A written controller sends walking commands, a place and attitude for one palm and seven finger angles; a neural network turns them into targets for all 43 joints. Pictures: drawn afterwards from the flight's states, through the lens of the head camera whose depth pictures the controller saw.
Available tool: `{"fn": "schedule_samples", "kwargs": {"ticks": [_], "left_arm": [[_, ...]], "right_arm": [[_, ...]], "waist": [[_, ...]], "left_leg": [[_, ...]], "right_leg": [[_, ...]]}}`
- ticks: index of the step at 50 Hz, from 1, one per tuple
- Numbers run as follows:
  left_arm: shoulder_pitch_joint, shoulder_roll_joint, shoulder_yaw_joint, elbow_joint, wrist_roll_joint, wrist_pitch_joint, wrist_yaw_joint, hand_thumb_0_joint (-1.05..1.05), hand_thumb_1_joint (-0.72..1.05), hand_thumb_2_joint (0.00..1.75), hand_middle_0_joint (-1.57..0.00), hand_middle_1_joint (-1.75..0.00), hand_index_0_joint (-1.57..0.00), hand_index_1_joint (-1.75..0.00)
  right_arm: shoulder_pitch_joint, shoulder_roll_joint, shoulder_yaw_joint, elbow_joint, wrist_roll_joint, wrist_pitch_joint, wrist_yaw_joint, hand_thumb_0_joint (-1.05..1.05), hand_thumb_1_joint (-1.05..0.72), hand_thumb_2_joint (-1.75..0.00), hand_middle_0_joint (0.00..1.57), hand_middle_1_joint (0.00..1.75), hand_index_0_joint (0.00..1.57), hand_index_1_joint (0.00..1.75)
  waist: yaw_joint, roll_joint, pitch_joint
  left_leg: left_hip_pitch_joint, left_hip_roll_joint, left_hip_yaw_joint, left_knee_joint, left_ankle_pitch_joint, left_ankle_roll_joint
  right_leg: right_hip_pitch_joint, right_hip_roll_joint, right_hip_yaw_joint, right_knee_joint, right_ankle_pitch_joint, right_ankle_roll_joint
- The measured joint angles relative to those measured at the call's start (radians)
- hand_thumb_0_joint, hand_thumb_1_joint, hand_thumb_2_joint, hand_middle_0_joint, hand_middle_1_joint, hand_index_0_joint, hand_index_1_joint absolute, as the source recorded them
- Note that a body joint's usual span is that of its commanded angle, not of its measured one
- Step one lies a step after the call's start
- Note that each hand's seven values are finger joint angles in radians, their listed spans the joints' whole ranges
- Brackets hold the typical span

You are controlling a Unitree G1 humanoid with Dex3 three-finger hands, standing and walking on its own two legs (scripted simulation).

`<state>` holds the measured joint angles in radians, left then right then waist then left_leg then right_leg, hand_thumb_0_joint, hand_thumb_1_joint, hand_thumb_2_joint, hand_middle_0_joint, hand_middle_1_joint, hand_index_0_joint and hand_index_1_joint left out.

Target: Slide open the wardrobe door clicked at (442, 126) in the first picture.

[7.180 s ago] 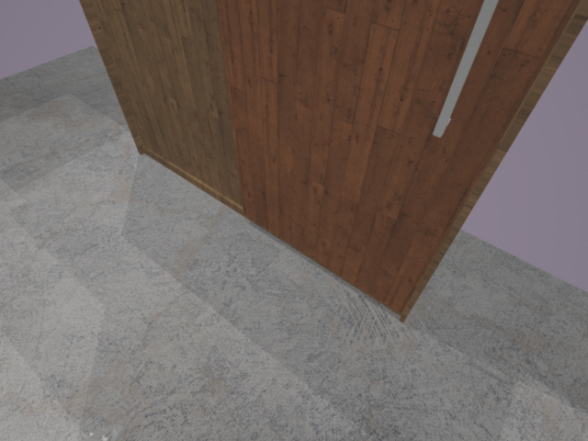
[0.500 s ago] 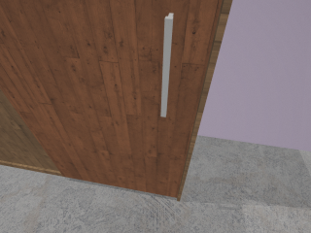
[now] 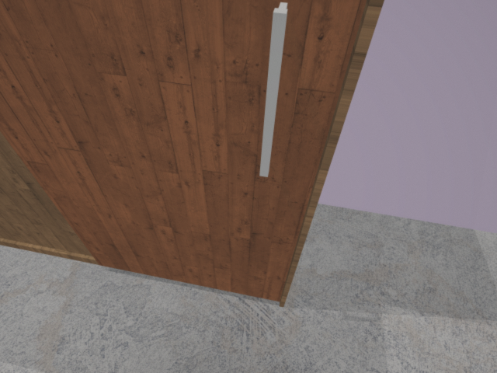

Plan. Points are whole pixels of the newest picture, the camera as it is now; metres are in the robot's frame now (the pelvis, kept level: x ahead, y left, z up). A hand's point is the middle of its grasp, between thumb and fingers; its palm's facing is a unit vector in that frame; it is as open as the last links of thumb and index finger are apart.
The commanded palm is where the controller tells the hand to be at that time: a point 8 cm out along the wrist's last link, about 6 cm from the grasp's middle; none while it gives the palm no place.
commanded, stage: shuffle to correct the standing spot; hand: right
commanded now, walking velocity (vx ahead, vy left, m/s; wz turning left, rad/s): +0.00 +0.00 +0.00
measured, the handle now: (272, 104) +0.49 +0.00 +0.19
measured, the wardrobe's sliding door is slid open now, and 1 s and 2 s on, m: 0.00 0.00 0.00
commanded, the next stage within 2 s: come to a stop and stand still in 1.18 s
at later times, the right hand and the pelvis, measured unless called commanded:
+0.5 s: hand out of the picture +0.02 -0.13 -0.18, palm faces +0.09 +0.98 -0.20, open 7.4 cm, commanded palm none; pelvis +0.03 +0.05 -0.01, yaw -5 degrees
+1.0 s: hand out of the picture +0.09 -0.08 -0.18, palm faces +0.15 +0.96 -0.25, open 7.4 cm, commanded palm none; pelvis +0.05 +0.13 -0.02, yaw -8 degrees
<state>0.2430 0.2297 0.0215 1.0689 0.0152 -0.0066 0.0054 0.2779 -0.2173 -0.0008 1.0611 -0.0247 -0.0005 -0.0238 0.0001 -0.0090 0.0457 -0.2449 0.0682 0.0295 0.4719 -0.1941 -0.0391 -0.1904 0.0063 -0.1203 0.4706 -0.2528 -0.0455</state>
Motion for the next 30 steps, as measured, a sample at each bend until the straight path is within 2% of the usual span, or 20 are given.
{"fn": "schedule_samples", "kwargs": {"ticks": [7,13,22,24,28,30], "left_arm": [[-0.034,0.004,-0.004,0.003,0.002,-0.002,0.0,0.0,0.91,0.89,-0.2,-0.3,-0.2,-0.3],[-0.021,-0.028,-0.009,0.007,0.01,0.006,0.004,0.0,0.91,0.89,-0.2,-0.3,-0.2,-0.3],[0.03,-0.068,0.002,0.012,0.014,0.023,0.021,0.0,0.91,0.89,-0.21,-0.3,-0.2,-0.3],[0.04,-0.07,0.006,0.01,0.013,0.028,0.025,0.0,0.91,0.89,-0.21,-0.3,-0.2,-0.3],[0.052,-0.072,0.018,0.009,0.01,0.043,0.033,0.0,0.91,0.89,-0.21,-0.3,-0.2,-0.3],[0.051,-0.072,0.02,0.008,0.009,0.042,0.034,0.0,0.91,0.89,-0.2,-0.3,-0.2,-0.3]], "right_arm": [[-0.04,-0.007,0.001,-0.002,0.001,-0.005,0.0,0.01,-0.9,-0.9,0.2,0.3,0.2,0.3],[-0.038,0.006,0.0,-0.006,-0.003,0.011,-0.001,0.01,-0.9,-0.9,0.2,0.3,0.2,0.3],[0.019,0.048,-0.017,-0.031,-0.008,0.031,0.01,0.01,-0.9,-0.9,0.2,0.3,0.2,0.3],[0.033,0.055,-0.022,-0.037,-0.009,0.031,0.009,0.01,-0.9,-0.9,0.2,0.3,0.2,0.3],[0.046,0.066,-0.032,-0.043,-0.013,0.035,0.004,0.01,-0.9,-0.9,0.2,0.3,0.2,0.3],[0.051,0.07,-0.034,-0.04,-0.013,0.038,0.001,0.01,-0.9,-0.9,0.2,0.3,0.2,0.3]], "waist": [[0.004,0.0,-0.011],[0.012,0.007,-0.03],[0.009,-0.007,-0.017],[0.008,-0.011,-0.012],[0.01,-0.012,0.005],[0.008,-0.004,0.012]], "left_leg": [[0.01,-0.007,0.008,-0.012,-0.001,0.007],[0.013,-0.01,0.028,0.001,-0.024,0.016],[0.005,-0.043,0.08,0.047,-0.081,0.055],[0.0,-0.053,0.099,0.061,-0.095,0.067],[0.005,-0.064,0.156,0.08,-0.122,0.085],[0.005,-0.065,0.176,0.096,-0.136,0.086]], "right_leg": [[0.01,-0.006,0.008,-0.016,0.004,0.01],[0.012,-0.011,0.028,-0.017,-0.003,0.023],[-0.025,-0.051,0.079,0.055,-0.052,0.062],[-0.052,-0.065,0.088,0.103,-0.073,0.061],[-0.129,-0.089,0.061,0.274,-0.194,0.048],[-0.127,-0.091,0.033,0.256,-0.175,0.049]]}}
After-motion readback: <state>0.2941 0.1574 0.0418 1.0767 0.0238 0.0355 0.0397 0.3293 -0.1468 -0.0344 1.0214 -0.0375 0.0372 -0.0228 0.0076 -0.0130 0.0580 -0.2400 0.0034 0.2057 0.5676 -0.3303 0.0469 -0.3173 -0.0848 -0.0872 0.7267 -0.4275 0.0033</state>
